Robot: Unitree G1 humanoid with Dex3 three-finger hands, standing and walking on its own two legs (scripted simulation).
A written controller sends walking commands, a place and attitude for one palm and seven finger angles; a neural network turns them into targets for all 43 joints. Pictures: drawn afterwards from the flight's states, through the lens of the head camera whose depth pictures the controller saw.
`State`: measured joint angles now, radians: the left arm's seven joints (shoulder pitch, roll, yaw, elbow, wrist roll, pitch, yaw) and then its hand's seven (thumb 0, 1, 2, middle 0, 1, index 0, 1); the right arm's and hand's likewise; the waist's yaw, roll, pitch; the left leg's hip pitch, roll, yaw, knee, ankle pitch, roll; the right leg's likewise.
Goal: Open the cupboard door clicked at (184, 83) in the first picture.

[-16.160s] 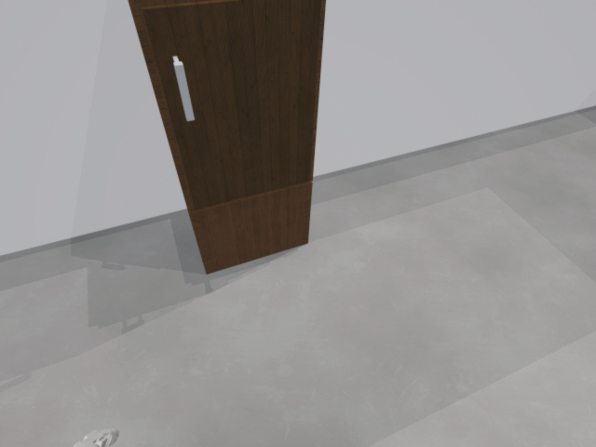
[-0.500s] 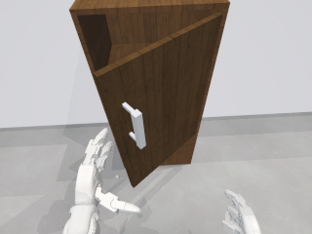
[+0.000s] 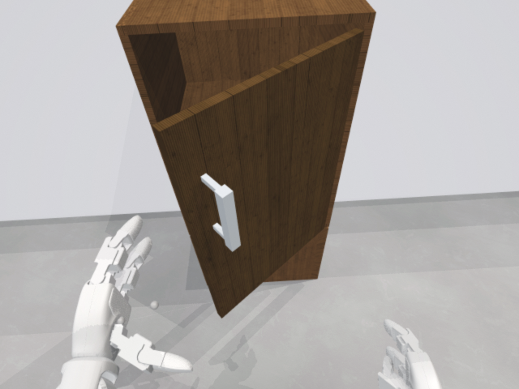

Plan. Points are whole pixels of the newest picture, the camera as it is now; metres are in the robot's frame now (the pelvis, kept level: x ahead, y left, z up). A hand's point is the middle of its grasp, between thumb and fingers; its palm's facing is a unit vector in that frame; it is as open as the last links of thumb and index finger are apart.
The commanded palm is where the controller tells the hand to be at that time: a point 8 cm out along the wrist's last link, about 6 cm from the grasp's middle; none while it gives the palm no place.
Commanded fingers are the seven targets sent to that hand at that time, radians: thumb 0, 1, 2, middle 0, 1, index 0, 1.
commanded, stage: draw the hand back to the body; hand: left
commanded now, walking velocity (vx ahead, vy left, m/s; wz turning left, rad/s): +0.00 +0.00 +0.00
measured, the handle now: (221, 213) +0.36 +0.09 +0.09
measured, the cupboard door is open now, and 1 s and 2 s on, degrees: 40 40 40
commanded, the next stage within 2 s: step back with the hand held close in 1.36 s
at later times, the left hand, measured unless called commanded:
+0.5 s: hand (66, 294) +0.20 +0.24 +0.14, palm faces +0.24 -0.92 -0.32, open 14.8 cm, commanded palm +0.16 +0.28 +0.16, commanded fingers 0.00 0.09 0.56 -0.17 -0.30 -0.17 -0.30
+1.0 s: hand out of the picture +0.21 +0.30 +0.20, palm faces +0.44 -0.80 -0.41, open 8.9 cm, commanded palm +0.16 +0.34 +0.21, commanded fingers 0.00 0.90 0.90 -0.20 -0.30 -0.20 -0.30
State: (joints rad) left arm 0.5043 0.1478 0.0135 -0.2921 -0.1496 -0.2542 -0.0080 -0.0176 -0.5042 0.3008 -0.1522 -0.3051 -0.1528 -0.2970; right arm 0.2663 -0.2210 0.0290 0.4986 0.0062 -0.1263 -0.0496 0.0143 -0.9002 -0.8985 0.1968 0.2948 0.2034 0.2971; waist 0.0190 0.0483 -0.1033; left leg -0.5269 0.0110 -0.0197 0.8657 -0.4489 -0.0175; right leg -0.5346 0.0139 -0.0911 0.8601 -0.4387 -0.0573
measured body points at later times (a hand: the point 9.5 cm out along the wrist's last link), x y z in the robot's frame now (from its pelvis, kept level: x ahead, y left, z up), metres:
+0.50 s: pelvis +0.01 +0.04 +0.03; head +0.00 +0.02 +0.48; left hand +0.18 +0.28 +0.16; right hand +0.19 -0.17 -0.04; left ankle -0.01 +0.13 -0.70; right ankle +0.00 -0.08 -0.70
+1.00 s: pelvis +0.01 +0.04 +0.05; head +0.00 +0.03 +0.50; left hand +0.18 +0.34 +0.22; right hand +0.20 -0.17 -0.04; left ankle +0.00 +0.13 -0.70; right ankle +0.00 -0.08 -0.70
